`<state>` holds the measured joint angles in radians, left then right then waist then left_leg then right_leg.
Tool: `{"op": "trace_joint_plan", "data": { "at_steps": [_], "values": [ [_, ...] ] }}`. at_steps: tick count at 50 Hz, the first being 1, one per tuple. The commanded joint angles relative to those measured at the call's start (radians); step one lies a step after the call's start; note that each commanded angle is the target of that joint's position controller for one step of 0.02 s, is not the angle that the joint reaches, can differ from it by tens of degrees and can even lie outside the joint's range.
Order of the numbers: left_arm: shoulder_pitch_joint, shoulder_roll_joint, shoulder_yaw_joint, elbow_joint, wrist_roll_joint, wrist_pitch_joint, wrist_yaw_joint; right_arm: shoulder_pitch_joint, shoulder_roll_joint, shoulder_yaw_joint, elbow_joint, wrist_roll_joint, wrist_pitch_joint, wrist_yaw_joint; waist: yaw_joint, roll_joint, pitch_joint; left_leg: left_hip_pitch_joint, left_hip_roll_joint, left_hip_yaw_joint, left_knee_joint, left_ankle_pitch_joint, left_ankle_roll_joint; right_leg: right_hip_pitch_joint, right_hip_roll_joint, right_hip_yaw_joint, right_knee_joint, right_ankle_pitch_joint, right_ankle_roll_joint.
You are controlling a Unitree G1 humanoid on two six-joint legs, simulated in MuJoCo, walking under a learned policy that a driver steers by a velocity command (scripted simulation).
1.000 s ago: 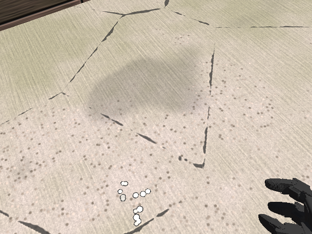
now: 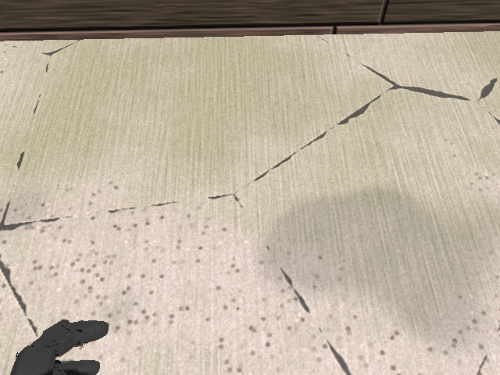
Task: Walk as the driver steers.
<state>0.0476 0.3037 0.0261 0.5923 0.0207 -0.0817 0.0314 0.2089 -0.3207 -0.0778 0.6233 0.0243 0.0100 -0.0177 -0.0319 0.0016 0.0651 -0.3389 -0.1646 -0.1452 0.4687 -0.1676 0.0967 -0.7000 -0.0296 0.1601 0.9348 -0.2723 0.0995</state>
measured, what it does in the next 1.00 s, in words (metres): walks ahead, turning left: right foot, then left foot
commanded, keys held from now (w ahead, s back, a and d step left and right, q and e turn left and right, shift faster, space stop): q+shift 0.52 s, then shift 0.48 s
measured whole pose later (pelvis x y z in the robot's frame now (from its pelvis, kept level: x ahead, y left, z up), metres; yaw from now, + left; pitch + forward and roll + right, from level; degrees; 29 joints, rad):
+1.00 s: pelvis +0.12 -0.01 -0.01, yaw +41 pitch +1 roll +0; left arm 0.15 0.24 0.05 0.71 0.01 0.01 0.01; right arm 0.14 -0.23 -0.03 0.68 -0.01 0.02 -0.02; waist 0.00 0.02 0.00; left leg -0.29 -0.05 -0.07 0.58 -0.31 0.02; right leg -0.28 -0.02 0.00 0.54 -0.28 0.01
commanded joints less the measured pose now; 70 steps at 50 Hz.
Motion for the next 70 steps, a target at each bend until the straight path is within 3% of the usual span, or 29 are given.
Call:
{"op": "trace_joint_plan", "data": {
  "at_steps": [1,5,7,8,9,10,11,12,15,20,26,27,28,29,30,31,33,34,36,40,44,47,48,49,50,51,54,60,70],
  "values": [
    [0.069,0.070,0.023,-0.024,-0.010,0.010,-0.004,-0.090,-0.163,-0.052,-0.085,0.017,0.021,-0.031,0.054,0.069,-0.233,-0.029,0.154,-0.174,-0.032,0.491,0.088,0.268,0.111,-0.078,-0.203,0.181,0.013],
    [0.034,0.108,0.047,-0.031,-0.019,0.012,-0.011,-0.091,-0.131,-0.045,-0.092,0.009,0.039,-0.037,0.046,0.139,-0.207,0.047,0.160,-0.326,0.037,0.248,0.038,0.325,0.111,0.000,-0.401,0.206,0.001],
    [0.099,0.128,0.065,-0.009,-0.012,0.000,-0.009,-0.115,-0.088,-0.032,-0.107,0.008,0.036,-0.031,0.080,0.123,-0.210,0.026,0.106,-0.316,0.190,0.053,-0.009,0.481,0.032,0.011,-0.564,0.366,-0.048],
    [0.106,0.162,0.071,-0.020,0.002,0.006,0.000,-0.028,-0.005,-0.009,-0.101,-0.007,0.035,-0.024,0.030,-0.062,-0.276,-0.097,0.012,-0.183,0.436,-0.362,-0.060,0.677,-0.191,0.198,-0.548,0.516,-0.141],
    [0.118,0.170,0.071,-0.021,0.039,0.023,0.005,0.062,-0.046,-0.013,-0.131,0.001,0.032,-0.012,-0.041,-0.292,-0.315,-0.275,-0.018,-0.081,0.598,-0.544,-0.106,0.765,-0.390,0.515,-0.593,0.498,-0.319],
    [0.084,0.143,0.076,-0.043,0.024,0.031,0.009,0.087,-0.136,-0.037,-0.099,0.002,0.027,-0.002,-0.029,-0.273,-0.289,-0.324,0.078,-0.040,0.753,-0.476,-0.151,0.724,-0.408,0.556,-0.601,0.346,-0.384],
    [0.063,0.083,0.062,-0.061,0.019,0.039,0.016,0.030,-0.187,-0.054,-0.080,0.010,0.035,0.000,0.011,-0.174,-0.229,-0.337,0.112,-0.015,0.818,-0.386,-0.171,0.657,-0.327,0.391,-0.591,0.236,-0.344],
    [0.042,0.069,0.058,-0.068,0.013,0.053,0.023,0.009,-0.183,-0.059,-0.071,0.010,0.049,-0.005,0.010,-0.109,-0.199,-0.329,0.138,0.010,0.856,-0.314,-0.185,0.596,-0.261,0.270,-0.594,0.158,-0.296],
    [0.020,0.093,0.066,-0.058,0.013,0.072,0.039,-0.014,-0.107,-0.037,-0.092,0.009,0.060,-0.006,0.016,-0.115,-0.137,-0.290,0.177,0.109,0.808,-0.222,-0.188,0.468,-0.180,0.044,-0.633,0.230,-0.278],
    [0.046,0.127,0.093,-0.024,0.008,0.079,0.036,-0.066,-0.067,-0.021,-0.110,0.001,0.055,0.005,0.044,-0.150,-0.203,-0.219,0.250,0.135,0.582,-0.210,-0.174,0.541,-0.255,-0.066,-0.641,0.258,-0.314],
    [0.014,0.144,0.114,0.010,-0.027,0.076,0.008,0.016,-0.084,-0.047,-0.065,0.004,0.076,0.028,-0.004,-0.156,-0.197,0.049,0.213,0.236,0.209,-0.120,-0.086,0.467,-0.284,-0.220,-0.567,0.093,-0.230],
    [0.038,0.113,0.107,0.023,-0.034,0.079,0.006,0.069,-0.090,-0.056,-0.040,0.000,0.077,0.024,-0.016,-0.113,-0.190,0.148,0.176,0.232,0.120,-0.109,-0.052,0.399,-0.251,-0.253,-0.481,0.030,-0.185],
    [0.084,0.068,0.098,0.047,-0.033,0.088,-0.002,0.133,-0.130,-0.072,-0.022,-0.007,0.072,0.015,-0.026,0.044,-0.131,0.256,0.226,0.082,-0.036,-0.006,0.010,0.238,-0.173,-0.327,-0.280,-0.078,-0.105],
    [0.100,0.018,0.079,0.000,0.009,0.095,-0.011,0.132,-0.251,-0.087,-0.057,-0.010,0.059,-0.003,0.035,0.381,-0.091,0.347,0.502,-0.339,-0.063,0.305,0.151,-0.089,-0.031,-0.363,0.084,-0.414,-0.007],
    [-0.038,0.065,0.090,-0.044,0.001,0.082,0.001,0.102,-0.256,-0.083,-0.086,-0.061,0.031,0.006,-0.058,0.307,-0.170,0.213,0.560,-0.426,-0.153,0.241,0.274,-0.106,0.012,-0.152,0.223,-0.408,-0.021],
    [-0.068,0.097,0.098,-0.045,-0.023,0.081,0.010,0.053,-0.222,-0.070,-0.081,-0.071,0.010,0.009,-0.033,0.220,-0.129,0.179,0.505,-0.326,-0.172,0.134,0.221,-0.094,-0.004,-0.121,0.260,-0.297,-0.049],
    [0.001,0.100,0.106,0.009,-0.010,0.090,0.025,-0.051,-0.128,-0.039,-0.079,-0.028,0.000,-0.002,0.024,0.146,-0.130,0.164,0.421,-0.189,-0.132,0.129,0.116,-0.060,-0.030,-0.116,0.240,-0.126,-0.055],
    [0.037,0.095,0.106,0.022,-0.002,0.094,0.023,-0.077,-0.106,-0.027,-0.081,-0.022,0.000,-0.010,0.043,0.155,-0.147,0.138,0.397,-0.143,-0.118,0.215,0.110,-0.006,-0.021,-0.127,0.261,-0.073,-0.043],
    [0.062,0.079,0.098,0.033,-0.011,0.093,0.013,-0.072,-0.077,-0.011,-0.072,-0.032,-0.002,-0.018,0.050,0.130,-0.181,0.147,0.370,-0.091,-0.101,0.318,0.110,0.059,-0.008,-0.133,0.258,-0.016,-0.030],
    [0.024,0.020,0.063,0.027,-0.018,0.093,-0.003,-0.045,-0.078,-0.007,-0.045,-0.032,0.001,-0.022,0.018,0.131,-0.175,0.204,0.358,-0.073,-0.077,0.316,0.112,0.140,-0.018,-0.132,-0.022,-0.009,-0.022],
    [0.032,0.040,0.061,0.027,-0.029,0.093,-0.017,-0.043,-0.084,-0.006,-0.025,-0.035,0.011,-0.006,-0.002,0.153,-0.142,0.145,0.378,-0.126,-0.056,0.301,0.144,0.284,-0.005,-0.154,-0.195,-0.099,-0.036],
    [0.090,0.017,0.052,0.048,-0.020,0.079,-0.025,-0.063,-0.042,0.012,-0.004,-0.016,0.010,-0.002,0.050,0.110,-0.121,0.090,0.331,-0.130,-0.017,0.236,0.087,0.468,0.003,-0.161,-0.520,0.154,-0.071],
    [0.102,0.047,0.054,0.045,-0.001,0.072,-0.023,-0.031,-0.012,0.022,0.001,-0.030,0.001,-0.003,0.035,0.053,-0.147,0.052,0.282,-0.113,0.007,0.123,0.028,0.573,-0.061,-0.085,-0.543,0.348,-0.091],
    [0.092,0.132,0.071,0.037,0.009,0.069,-0.018,0.030,-0.015,0.018,0.005,-0.047,-0.012,0.003,-0.031,-0.112,-0.165,0.005,0.193,-0.038,0.064,-0.022,-0.026,0.623,-0.154,-0.017,-0.479,0.550,-0.148],
    [0.052,0.075,0.058,0.046,0.004,0.067,-0.023,0.029,-0.004,0.020,0.019,-0.050,-0.015,0.003,-0.040,-0.193,-0.187,0.074,0.167,0.016,0.038,-0.102,-0.074,0.533,-0.168,0.007,-0.491,0.428,-0.216],
    [0.030,0.026,0.047,0.038,-0.004,0.064,-0.029,-0.025,-0.035,0.014,0.023,-0.053,-0.012,0.002,-0.010,-0.153,-0.154,0.103,0.171,0.024,0.022,-0.074,-0.092,0.493,-0.129,-0.012,-0.501,0.292,-0.202],
    [0.056,0.041,0.048,0.046,-0.008,0.048,-0.029,-0.076,-0.022,0.009,0.020,-0.040,0.010,0.001,0.023,-0.083,-0.125,0.105,0.173,0.011,0.023,0.020,-0.069,0.481,-0.074,-0.071,-0.488,0.195,-0.144],
    [0.076,0.021,0.037,0.052,-0.008,0.049,-0.022,-0.050,0.003,0.007,0.060,-0.036,0.008,0.000,0.033,-0.021,-0.114,0.105,0.180,0.004,0.007,0.056,-0.071,0.504,-0.053,-0.098,-0.468,0.194,-0.139],
    [0.085,0.007,0.031,0.095,-0.012,0.050,-0.021,-0.012,0.000,0.001,0.131,-0.034,0.006,-0.021,0.030,0.004,-0.091,0.134,0.187,0.005,-0.005,0.085,-0.091,0.502,-0.036,-0.108,-0.483,0.184,-0.143]
  ]
}}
